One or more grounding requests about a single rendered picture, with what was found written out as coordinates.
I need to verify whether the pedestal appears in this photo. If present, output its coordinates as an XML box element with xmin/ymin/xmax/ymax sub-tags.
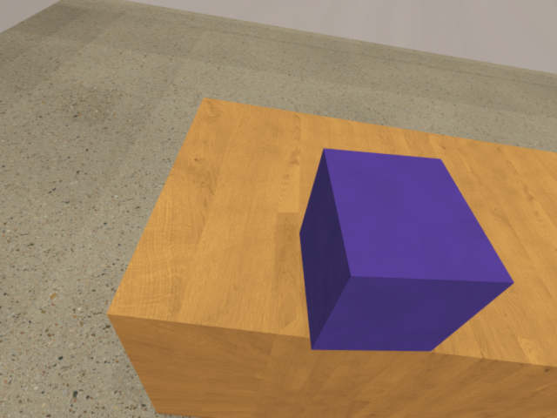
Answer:
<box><xmin>107</xmin><ymin>98</ymin><xmax>557</xmax><ymax>418</ymax></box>

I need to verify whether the carton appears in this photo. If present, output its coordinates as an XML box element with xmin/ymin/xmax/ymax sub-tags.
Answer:
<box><xmin>299</xmin><ymin>148</ymin><xmax>514</xmax><ymax>351</ymax></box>

